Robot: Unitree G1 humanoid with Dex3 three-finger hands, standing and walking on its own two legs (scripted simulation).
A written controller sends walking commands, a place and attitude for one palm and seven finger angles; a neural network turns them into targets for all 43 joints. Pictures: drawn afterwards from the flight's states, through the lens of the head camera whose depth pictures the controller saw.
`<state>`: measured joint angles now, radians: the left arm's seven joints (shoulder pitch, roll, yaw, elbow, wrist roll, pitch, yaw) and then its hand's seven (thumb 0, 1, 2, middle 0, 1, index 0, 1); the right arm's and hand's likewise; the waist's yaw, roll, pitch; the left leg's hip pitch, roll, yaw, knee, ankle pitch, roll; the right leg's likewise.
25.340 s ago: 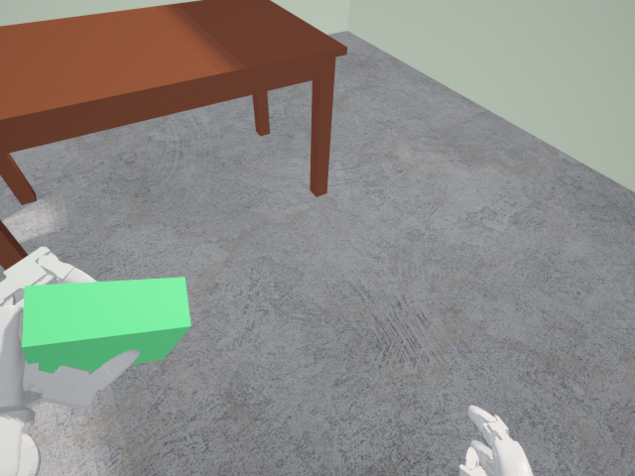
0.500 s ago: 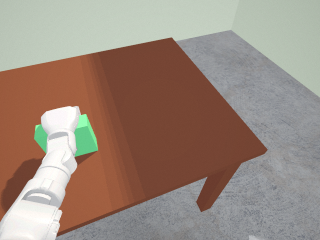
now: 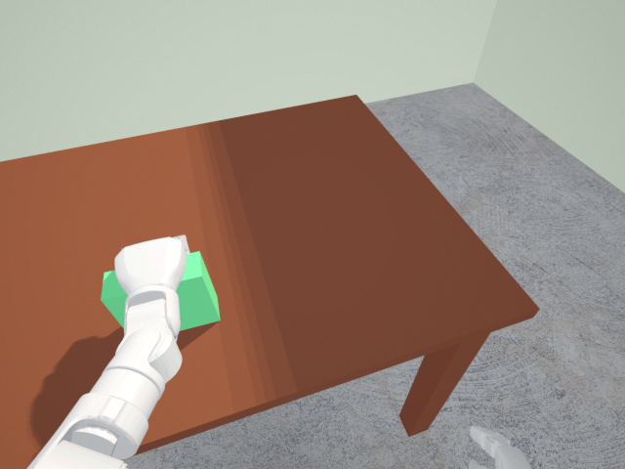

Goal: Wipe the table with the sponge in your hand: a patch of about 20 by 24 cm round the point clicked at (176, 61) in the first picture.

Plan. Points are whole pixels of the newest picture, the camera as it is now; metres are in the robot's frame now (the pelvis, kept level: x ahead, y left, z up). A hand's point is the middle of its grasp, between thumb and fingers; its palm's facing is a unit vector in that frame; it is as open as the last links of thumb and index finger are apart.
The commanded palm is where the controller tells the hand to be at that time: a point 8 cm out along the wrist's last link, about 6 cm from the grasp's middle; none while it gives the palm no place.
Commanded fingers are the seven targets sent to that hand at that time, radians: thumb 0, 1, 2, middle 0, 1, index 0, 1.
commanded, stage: wipe back along the middle lane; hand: left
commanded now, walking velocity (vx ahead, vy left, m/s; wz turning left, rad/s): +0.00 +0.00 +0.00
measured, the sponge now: (170, 305) +0.34 +0.26 -0.01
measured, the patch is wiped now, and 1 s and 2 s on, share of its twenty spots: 0.70 0.80 0.95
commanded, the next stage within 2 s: slide across to the third lane in 0.74 s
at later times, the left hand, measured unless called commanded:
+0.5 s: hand (167, 311) +0.31 +0.23 +0.03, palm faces -0.01 -0.05 -1.00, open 9.4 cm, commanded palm +0.26 +0.22 +0.06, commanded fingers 0.00 0.10 1.30 -1.20 -1.60 -1.20 -1.60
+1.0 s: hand (168, 343) +0.26 +0.22 +0.03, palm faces -0.02 -0.07 -1.00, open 9.4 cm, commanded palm +0.23 +0.19 +0.07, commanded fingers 0.00 0.10 1.30 -1.20 -1.60 -1.20 -1.60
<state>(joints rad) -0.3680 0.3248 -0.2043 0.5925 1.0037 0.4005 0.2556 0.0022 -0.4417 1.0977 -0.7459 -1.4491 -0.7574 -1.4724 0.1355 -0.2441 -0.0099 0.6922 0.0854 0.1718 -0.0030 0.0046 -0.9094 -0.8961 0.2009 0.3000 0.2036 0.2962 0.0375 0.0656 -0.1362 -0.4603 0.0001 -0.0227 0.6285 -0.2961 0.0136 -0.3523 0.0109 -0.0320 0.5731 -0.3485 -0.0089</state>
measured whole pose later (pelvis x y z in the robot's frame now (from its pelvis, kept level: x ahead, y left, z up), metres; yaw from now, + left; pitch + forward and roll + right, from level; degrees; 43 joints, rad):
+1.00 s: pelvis -0.01 -0.01 +0.00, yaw -1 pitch +2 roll +0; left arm -0.03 0.31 -0.27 0.19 1.01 0.48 0.20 0.04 -0.43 1.08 -0.73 -1.46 -0.77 -1.46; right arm 0.05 -0.24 0.00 0.65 0.08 0.13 0.00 0.01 -0.91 -0.90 0.20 0.30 0.20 0.30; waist 0.08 0.08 -0.10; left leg -0.34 0.01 -0.01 0.59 -0.27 0.00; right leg -0.26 0.02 -0.02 0.58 -0.34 -0.03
